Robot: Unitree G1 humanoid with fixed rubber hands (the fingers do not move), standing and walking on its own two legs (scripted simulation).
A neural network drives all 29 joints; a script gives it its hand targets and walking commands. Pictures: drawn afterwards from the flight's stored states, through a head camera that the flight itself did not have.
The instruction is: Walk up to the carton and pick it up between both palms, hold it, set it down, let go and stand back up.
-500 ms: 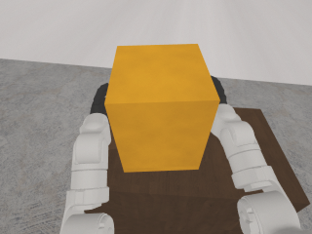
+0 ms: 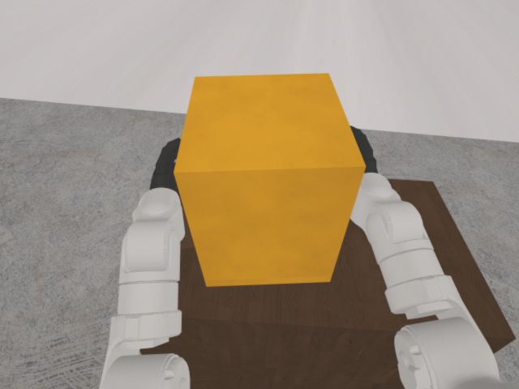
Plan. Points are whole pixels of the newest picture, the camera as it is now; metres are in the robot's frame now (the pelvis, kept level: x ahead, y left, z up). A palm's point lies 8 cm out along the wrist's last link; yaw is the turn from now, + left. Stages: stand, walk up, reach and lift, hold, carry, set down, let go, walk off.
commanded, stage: hold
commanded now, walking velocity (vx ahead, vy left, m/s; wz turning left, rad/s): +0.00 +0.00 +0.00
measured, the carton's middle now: (265, 183) +0.38 +0.00 +0.15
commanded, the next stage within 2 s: set down in 1.34 s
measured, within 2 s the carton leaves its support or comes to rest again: neither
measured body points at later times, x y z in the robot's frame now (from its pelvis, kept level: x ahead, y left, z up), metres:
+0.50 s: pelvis +0.00 +0.00 +0.00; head -0.03 +0.02 +0.45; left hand +0.37 +0.15 +0.16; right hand +0.38 -0.15 +0.17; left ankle +0.03 +0.13 -0.74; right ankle +0.01 -0.11 -0.74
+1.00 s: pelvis +0.00 +0.00 +0.00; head -0.03 +0.02 +0.45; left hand +0.37 +0.14 +0.16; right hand +0.38 -0.15 +0.17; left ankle +0.03 +0.13 -0.74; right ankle +0.01 -0.11 -0.74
